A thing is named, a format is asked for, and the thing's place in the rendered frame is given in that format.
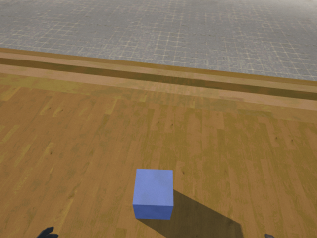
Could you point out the robot left hand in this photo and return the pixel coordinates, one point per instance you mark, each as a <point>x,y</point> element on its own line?
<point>46,233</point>

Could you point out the carton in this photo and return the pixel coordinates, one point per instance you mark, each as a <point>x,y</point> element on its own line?
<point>153,194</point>

